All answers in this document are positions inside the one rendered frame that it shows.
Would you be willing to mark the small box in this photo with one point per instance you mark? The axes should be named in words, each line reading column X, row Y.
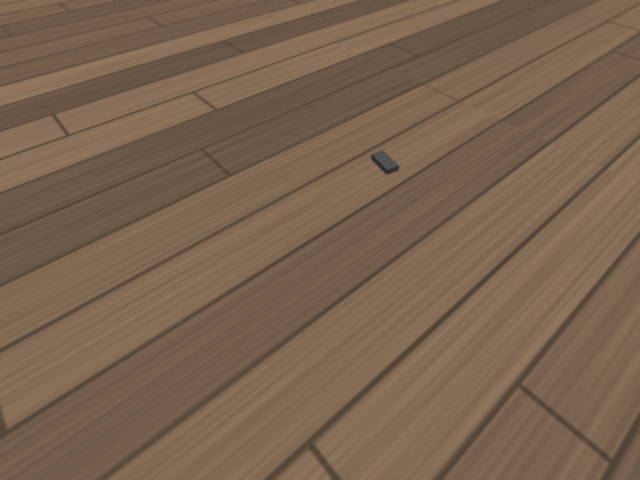
column 385, row 162

